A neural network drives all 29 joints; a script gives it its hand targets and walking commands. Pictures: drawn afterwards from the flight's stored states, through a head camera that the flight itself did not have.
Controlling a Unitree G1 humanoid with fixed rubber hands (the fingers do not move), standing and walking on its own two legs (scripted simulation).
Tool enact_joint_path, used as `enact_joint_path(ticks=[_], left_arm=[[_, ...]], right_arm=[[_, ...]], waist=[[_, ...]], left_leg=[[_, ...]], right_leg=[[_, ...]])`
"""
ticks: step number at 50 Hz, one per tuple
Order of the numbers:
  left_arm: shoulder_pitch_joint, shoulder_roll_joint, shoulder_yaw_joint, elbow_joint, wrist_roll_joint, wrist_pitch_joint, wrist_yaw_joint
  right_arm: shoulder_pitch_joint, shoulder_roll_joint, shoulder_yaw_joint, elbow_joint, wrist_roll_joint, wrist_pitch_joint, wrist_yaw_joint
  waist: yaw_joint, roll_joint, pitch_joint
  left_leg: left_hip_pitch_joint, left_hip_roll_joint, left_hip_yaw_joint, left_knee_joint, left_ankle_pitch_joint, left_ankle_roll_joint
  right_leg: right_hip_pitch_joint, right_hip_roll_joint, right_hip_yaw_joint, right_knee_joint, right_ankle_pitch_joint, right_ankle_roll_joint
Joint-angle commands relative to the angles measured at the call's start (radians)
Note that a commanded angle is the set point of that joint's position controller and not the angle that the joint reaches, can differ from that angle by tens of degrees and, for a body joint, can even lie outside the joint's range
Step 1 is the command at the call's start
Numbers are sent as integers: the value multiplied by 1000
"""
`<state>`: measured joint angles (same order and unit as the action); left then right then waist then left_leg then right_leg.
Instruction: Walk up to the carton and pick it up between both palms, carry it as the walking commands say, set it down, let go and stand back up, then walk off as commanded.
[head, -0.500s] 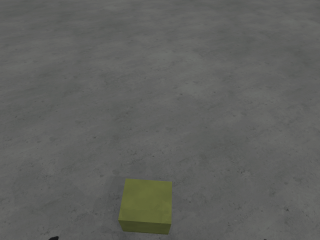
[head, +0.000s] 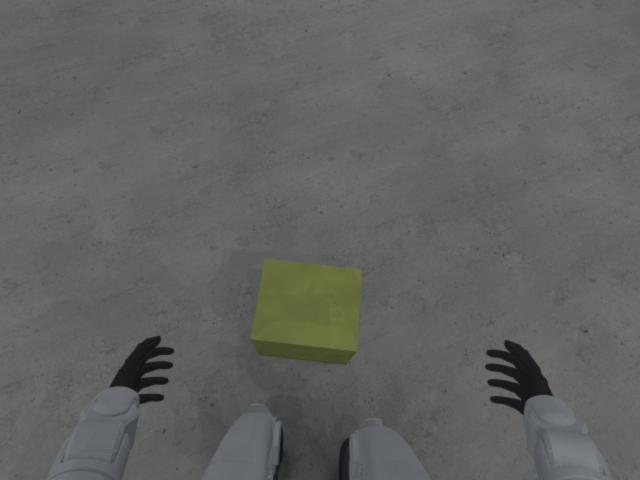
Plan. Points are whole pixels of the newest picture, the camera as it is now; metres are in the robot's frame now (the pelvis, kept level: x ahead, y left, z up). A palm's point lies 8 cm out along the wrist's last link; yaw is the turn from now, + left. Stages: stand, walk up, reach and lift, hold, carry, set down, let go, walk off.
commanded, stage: reach and lift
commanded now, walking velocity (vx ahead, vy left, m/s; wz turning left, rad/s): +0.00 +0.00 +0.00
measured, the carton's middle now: (307, 314) +0.46 +0.02 -0.61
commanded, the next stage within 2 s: none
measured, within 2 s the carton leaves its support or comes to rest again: neither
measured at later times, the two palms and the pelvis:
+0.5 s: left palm (174, 295) +0.36 +0.23 -0.16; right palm (486, 312) +0.35 -0.25 -0.14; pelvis -0.04 +0.01 -0.05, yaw -2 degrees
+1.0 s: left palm (202, 227) +0.50 +0.22 -0.19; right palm (444, 246) +0.48 -0.22 -0.18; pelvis -0.04 +0.00 -0.07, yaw -2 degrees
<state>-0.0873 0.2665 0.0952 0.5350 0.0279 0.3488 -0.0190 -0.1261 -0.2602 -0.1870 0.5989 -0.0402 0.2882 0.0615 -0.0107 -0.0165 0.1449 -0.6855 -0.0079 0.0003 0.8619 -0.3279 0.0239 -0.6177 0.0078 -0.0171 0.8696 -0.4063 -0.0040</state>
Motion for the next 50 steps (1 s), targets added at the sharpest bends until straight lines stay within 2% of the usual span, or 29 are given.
enact_joint_path(ticks=[1,7,12,17,28,37,43,50], left_arm=[[-271,176,37,-172,-23,-25,22],[-388,179,47,-109,-49,9,39],[-543,191,71,-63,-67,20,43],[-708,210,100,-34,-84,14,45],[-1009,276,149,19,-82,-35,33],[-1233,297,173,115,-73,-113,-4],[-1388,326,201,168,-73,-155,-17],[-1466,335,217,179,-85,-167,-30]], right_arm=[[-160,-231,-75,-153,5,-17,-9],[-328,-257,-64,-158,49,14,-8],[-506,-269,-62,-123,75,26,-6],[-683,-284,-65,-80,93,23,-5],[-967,-297,-68,-2,143,-15,-36],[-1115,-266,-95,40,166,-75,-70],[-1264,-271,-104,40,168,-104,-89],[-1336,-265,-120,45,141,-97,-102]], waist=[[-35,41,-536],[-5,36,-631],[-3,32,-671],[-9,23,-780],[-16,23,-1137],[-13,55,-1241],[3,62,-1356],[-3,50,-1558]], left_leg=[[381,-3,-55,-27,226,-36],[341,1,-54,10,202,-40],[279,2,-48,29,152,-42],[230,1,-43,67,163,-47],[145,-18,-30,144,326,-46],[72,-28,-32,185,440,-22],[87,-31,-36,227,547,-14],[147,-35,-29,263,665,-11]], right_leg=[[-113,26,-10,-90,218,6],[-211,22,-21,-41,163,16],[-285,20,-28,-13,102,22],[-344,21,-32,17,96,30],[-359,37,-15,76,259,37],[-451,42,5,124,356,37],[-506,51,5,162,404,41],[-448,60,-4,179,497,40]])
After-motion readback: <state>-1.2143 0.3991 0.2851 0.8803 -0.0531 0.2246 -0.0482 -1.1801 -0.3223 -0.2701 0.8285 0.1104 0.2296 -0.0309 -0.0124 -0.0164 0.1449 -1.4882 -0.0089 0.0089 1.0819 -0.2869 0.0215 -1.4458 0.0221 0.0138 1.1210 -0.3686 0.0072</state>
